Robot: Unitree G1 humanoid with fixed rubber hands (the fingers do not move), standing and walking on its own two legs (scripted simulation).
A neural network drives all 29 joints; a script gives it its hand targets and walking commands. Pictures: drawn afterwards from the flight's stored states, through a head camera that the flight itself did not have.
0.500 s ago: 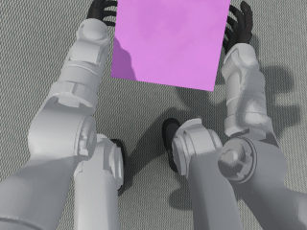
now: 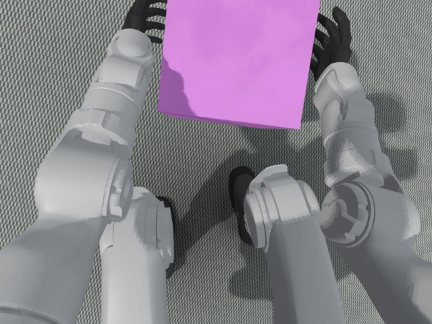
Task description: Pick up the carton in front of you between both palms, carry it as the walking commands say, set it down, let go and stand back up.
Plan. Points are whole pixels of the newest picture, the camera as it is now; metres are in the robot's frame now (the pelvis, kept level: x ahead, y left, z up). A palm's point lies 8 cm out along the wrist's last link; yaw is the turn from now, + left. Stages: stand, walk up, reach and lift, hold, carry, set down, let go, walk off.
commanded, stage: set down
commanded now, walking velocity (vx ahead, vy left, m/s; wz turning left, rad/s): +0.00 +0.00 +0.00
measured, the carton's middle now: (228, 68) +0.50 -0.08 -0.24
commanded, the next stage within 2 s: let go in 1.90 s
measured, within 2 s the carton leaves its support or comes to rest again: rests again in 0.08 s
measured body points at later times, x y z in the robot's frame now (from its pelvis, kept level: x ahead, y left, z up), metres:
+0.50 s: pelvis +0.00 +0.00 -0.01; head +0.35 +0.03 +0.27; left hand +0.55 +0.06 -0.19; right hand +0.48 -0.24 -0.17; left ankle +0.09 +0.10 -0.34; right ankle +0.14 -0.13 -0.34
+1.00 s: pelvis +0.00 -0.01 +0.00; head +0.36 +0.01 +0.26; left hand +0.57 +0.10 -0.18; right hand +0.46 -0.26 -0.17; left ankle +0.09 +0.10 -0.34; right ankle +0.14 -0.13 -0.34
